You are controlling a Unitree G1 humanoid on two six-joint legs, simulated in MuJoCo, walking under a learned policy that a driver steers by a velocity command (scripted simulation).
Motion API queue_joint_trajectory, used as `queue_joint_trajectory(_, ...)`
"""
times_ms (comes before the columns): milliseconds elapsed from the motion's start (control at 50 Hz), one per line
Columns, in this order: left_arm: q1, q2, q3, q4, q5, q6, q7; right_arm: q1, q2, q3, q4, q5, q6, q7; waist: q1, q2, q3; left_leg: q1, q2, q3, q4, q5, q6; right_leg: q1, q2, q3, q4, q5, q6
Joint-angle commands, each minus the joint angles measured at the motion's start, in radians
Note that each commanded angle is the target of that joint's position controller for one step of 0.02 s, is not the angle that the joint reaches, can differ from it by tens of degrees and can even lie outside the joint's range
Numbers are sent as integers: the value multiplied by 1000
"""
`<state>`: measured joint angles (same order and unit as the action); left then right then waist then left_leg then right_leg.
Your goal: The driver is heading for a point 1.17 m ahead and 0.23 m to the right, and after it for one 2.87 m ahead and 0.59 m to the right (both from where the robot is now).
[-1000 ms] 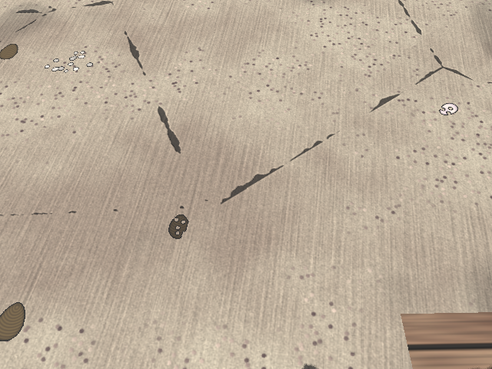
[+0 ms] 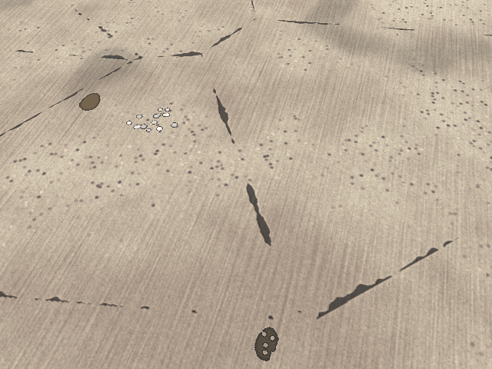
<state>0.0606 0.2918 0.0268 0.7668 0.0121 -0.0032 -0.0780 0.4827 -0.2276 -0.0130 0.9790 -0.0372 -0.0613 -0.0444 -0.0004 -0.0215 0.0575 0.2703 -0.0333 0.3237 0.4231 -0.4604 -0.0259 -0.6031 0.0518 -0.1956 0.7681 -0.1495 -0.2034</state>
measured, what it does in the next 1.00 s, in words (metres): walks ahead, turning right: right foot, then left foot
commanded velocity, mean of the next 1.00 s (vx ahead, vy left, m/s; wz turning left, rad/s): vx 0.99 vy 0.00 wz -0.51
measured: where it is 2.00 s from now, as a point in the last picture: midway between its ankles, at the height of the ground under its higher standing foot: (377, 134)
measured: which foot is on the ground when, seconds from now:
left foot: up 0.00-0.40, down 0.42-0.88, up 0.90-1.00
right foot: up 0.00-0.00, down 0.02-0.42, up 0.44-0.84, down 0.86-1.00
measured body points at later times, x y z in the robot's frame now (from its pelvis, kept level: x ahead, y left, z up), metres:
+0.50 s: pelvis +0.45 +0.00 +0.01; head +0.49 -0.01 +0.46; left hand +0.63 +0.27 -0.10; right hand +0.51 -0.32 -0.07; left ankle +0.59 +0.09 -0.70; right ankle +0.21 -0.01 -0.60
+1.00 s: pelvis +0.81 -0.24 +0.03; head +0.83 -0.26 +0.48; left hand +1.06 -0.09 -0.08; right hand +0.68 -0.47 -0.11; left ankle +0.78 -0.04 -0.59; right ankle +0.79 -0.32 -0.70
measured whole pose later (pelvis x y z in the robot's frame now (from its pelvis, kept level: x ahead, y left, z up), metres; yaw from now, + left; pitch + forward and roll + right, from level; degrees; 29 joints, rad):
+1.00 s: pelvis +0.81 -0.24 +0.03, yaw -29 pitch +1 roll +0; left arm 0.19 0.26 0.01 0.78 0.05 -0.08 -0.01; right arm 0.40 -0.27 -0.04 0.88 0.00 -0.05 0.02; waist -0.05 0.02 0.03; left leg -0.40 0.07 -0.03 1.26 -0.26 0.09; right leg -0.31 0.00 -0.11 0.56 -0.27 -0.05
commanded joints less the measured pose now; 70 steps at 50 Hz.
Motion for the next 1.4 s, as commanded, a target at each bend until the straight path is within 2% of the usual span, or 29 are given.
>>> queue_joint_trajectory(20, 548, 201, 84, 123, -16, 1, 42, -254, -233, -57, -150, -6, 2, 13, 309, -36, -167, -552, 121, -93, 965, 676, 47, 749, 10, 181, -178, -110, -116)
queue_joint_trajectory(40, 433, 252, 90, 105, -10, 6, 52, -254, -67, -6, -221, -23, -26, 32, 158, -214, -104, -931, -9, -192, 1289, -46, 41, 821, -126, 503, -106, 9, -178)
queue_joint_trajectory(60, 396, 295, 98, 75, -1, 5, 52, -262, -96, -3, -328, 4, -54, 41, 123, -197, -229, -1171, -23, -409, 1330, -31, 27, 954, -268, 936, -367, -255, -329)
queue_joint_trajectory(80, 392, 232, 93, 67, 6, 1, 61, -294, -155, -4, -330, -9, -78, 45, 112, -15, -132, -1204, 39, -445, 1203, 49, 44, 851, -303, 1008, -537, -425, -275)
queue_joint_trajectory(160, 256, 154, 62, 50, -1, -52, 82, -277, -152, 6, -313, -48, -20, 51, -59, 130, 75, -977, 154, -408, 894, 119, -23, 329, -141, 701, -604, -218, -165)
queue_joint_trajectory(260, 303, 186, 81, 43, -11, -90, 70, -532, -98, 34, -428, -7, -1, 73, 30, 47, 88, -792, 136, -313, 372, 458, -51, 188, -13, 531, -621, 119, -91)
queue_joint_trajectory(340, 343, 210, 98, 43, -19, -86, 66, -563, -129, 25, -457, 15, -9, 65, 76, -28, -6, -679, 64, -320, 143, 553, -11, 409, -57, 561, -535, 414, -26)
queue_joint_trajectory(400, 264, 283, 113, 20, -1, -87, 68, -231, -253, -33, -375, 24, -19, 31, -115, -39, -222, -298, 13, -336, 125, 342, 11, 470, -49, 566, -113, 705, 47)
queue_joint_trajectory(420, 200, 245, 104, 1, 8, -98, 66, 4, -304, -60, -317, 16, -21, 9, -236, -19, -319, -53, 82, -373, 162, 228, 22, 334, -7, 530, 158, 591, 63)
queue_joint_trajectory(440, 176, 41, 51, -41, 22, -108, 72, 176, -346, -72, -274, -20, -27, -6, -241, 239, -385, 131, 342, -643, 128, -99, 7, 113, 66, 460, 520, -303, 49)
queue_joint_trajectory(460, 348, 7, 25, -111, -52, -102, 68, -1, -418, -88, -314, -45, -24, 8, -49, 545, -482, 173, 547, -1303, -180, -308, 109, -132, 103, 372, 713, -365, 70)
queue_joint_trajectory(480, 282, 104, 31, -58, -12, -76, 79, -158, -290, -79, -356, -36, -17, 19, -54, 261, -318, 6, 475, -1195, -214, -513, 140, -187, -2, 336, 737, -214, 64)
queue_joint_trajectory(520, 181, 130, 42, -64, 12, -52, 50, -206, -182, -53, -329, -29, -12, 29, -45, 57, -147, -223, 381, -817, -178, -146, 124, -145, -78, 289, 642, -107, 88)
queue_joint_trajectory(600, 98, 25, 5, -133, 31, -20, 6, -83, -112, -31, -198, 5, -53, 51, -5, 110, -45, -365, 300, -531, -226, 185, 110, -162, -125, 314, 564, -85, 97)
queue_joint_trajectory(760, -195, 35, -43, -232, 31, -52, -17, 12, -201, -37, -112, 26, -63, 59, -17, 55, 94, -439, 245, -302, -446, 683, 175, 61, -77, 104, -55, 142, 95)
queue_joint_trajectory(820, -56, 88, -21, -186, 39, -64, 19, 21, -298, -54, -82, 23, -53, 50, 74, 125, -49, -277, 266, -279, -147, 1287, 160, 299, 4, 116, -134, -6, 75)
queue_joint_trajectory(860, 320, 182, 26, -65, 55, -73, 59, -18, -288, -52, -96, 31, -41, 46, 254, 132, -248, -516, 204, -278, 376, 1041, 138, 793, -71, 217, -188, -57, 67)
queue_joint_trajectory(880, 405, 277, 53, -46, 82, -81, 80, 43, -120, -22, -142, 33, -43, 57, 183, -118, -398, -792, 83, -294, 765, 191, 139, 1044, -384, 589, -234, -388, 54)
queue_joint_trajectory(900, 403, 286, 59, -63, 65, -73, 79, 69, -124, -28, -177, 70, -39, 56, 151, -186, -529, -935, 24, -400, 990, 16, 149, 1051, -525, 984, -429, -521, 24)
queue_joint_trajectory(920, 321, 210, 51, -51, 49, -72, 78, -36, -176, -45, -187, 60, -29, 51, 125, -74, -336, -1021, 82, -412, 1002, 134, 154, 903, -464, 847, -464, -502, 31)
queue_joint_trajectory(960, 221, 99, 31, -32, 38, -90, 73, -91, -122, -35, -177, 46, -16, 64, 55, -29, -99, -999, 142, -394, 907, 222, 134, 628, -379, 578, -521, -248, 48)
queue_joint_trajectory(1100, 236, 10, 14, 56, 4, -145, 70, -291, -54, -27, -263, 15, 57, 109, -34, -54, 60, -1034, 179, -319, 737, 413, 103, 447, -250, 74, -655, 197, 123)
queue_joint_trajectory(1200, 269, 96, 24, 73, -4, -148, 96, -425, -75, -10, -313, 4, 42, 139, -40, 19, 86, -825, 50, -129, 311, 619, 159, 516, -217, -102, -588, 767, 174)
queue_joint_trajectory(1280, 209, 203, 55, 28, -14, -100, 113, 98, -192, -66, -159, -6, 30, 100, -267, -30, -211, -219, -81, -194, 217, 568, 232, 452, -268, -40, 205, 967, 203)
queue_joint_trajectory(1300, 183, 151, 55, 38, -27, -93, 91, 72, -241, -97, -158, 25, 39, 65, -263, 133, -168, -118, -7, -315, 81, 690, 264, 275, -69, -50, 599, 46, 235)
queue_joint_trajectory(1320, 386, 47, 24, -34, -8, -95, 96, -12, -386, -118, -191, -10, 48, 67, -57, 247, -267, 126, 263, -676, 257, 1577, 423, -52, 2, 55, 991, -464, 286)
queue_joint_trajectory(1340, 352, 84, 15, -79, -4, -96, 108, -23, -413, -143, -252, 9, 52, 67, -119, 111, -536, 247, 368, -924, 114, 1329, 557, -152, -4, 256, 1064, -387, 278)
queue_joint_trajectory(1380, 253, 105, 8, -99, 18, -90, 105, -176, -288, -114, -275, 36, 66, 39, -21, -65, -246, -153, 281, -881, -73, 792, 463, -136, -96, 287, 821, -302, 256)
queue_joint_trajectory(1400, 226, 104, 9, -99, 36, -74, 109, -191, -246, -99, -271, 41, 61, 36, 3, -86, -135, -318, 244, -833, -86, 880, 425, -95, -115, 277, 741, -298, 263)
